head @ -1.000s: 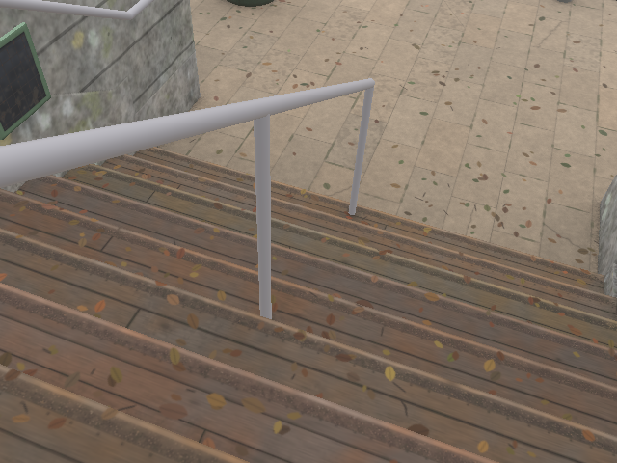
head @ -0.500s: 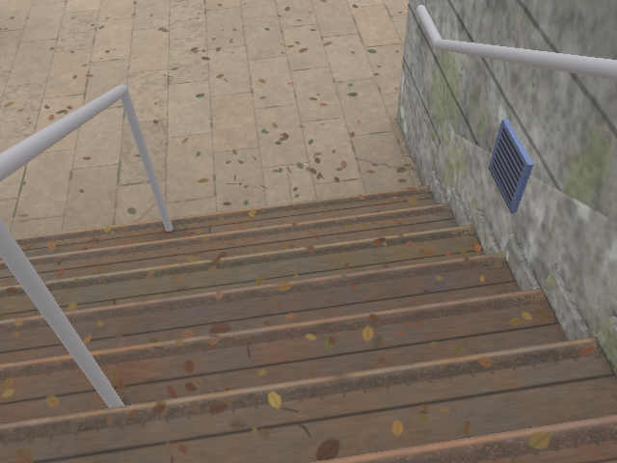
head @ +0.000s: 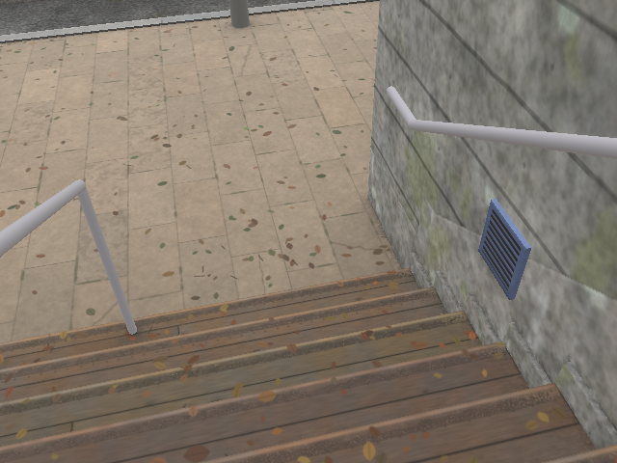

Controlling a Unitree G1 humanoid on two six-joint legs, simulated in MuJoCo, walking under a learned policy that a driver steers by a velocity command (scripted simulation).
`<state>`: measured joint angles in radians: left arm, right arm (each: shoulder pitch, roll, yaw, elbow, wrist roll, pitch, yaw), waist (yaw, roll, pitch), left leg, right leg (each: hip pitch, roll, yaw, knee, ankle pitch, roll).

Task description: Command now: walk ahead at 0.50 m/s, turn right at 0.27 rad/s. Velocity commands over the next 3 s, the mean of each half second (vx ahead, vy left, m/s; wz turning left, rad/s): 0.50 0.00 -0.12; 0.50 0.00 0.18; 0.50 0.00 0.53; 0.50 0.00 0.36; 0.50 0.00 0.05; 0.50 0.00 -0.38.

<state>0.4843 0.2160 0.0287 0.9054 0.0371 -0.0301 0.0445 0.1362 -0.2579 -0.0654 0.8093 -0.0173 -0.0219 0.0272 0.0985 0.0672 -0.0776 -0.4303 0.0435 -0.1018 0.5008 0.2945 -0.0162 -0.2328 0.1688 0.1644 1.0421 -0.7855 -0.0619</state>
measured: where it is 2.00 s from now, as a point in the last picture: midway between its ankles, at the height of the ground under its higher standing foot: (303, 411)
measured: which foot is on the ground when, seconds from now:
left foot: up 0.00-0.04, down 0.06-0.68, up 0.70-1.00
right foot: down 0.00-0.06, up 0.08-0.66, down 0.68-1.00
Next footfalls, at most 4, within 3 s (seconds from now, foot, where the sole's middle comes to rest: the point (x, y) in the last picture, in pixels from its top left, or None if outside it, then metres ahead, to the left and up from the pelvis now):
0.06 left None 0.15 0.13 -0.85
0.68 right None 0.52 -0.02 -1.02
1.20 left None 0.76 0.17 -1.18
1.76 right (333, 403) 1.10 0.09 -1.35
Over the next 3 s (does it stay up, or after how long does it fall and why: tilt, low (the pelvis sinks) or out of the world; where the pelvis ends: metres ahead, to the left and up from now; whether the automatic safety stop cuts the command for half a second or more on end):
stays up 1.52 0.37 -0.92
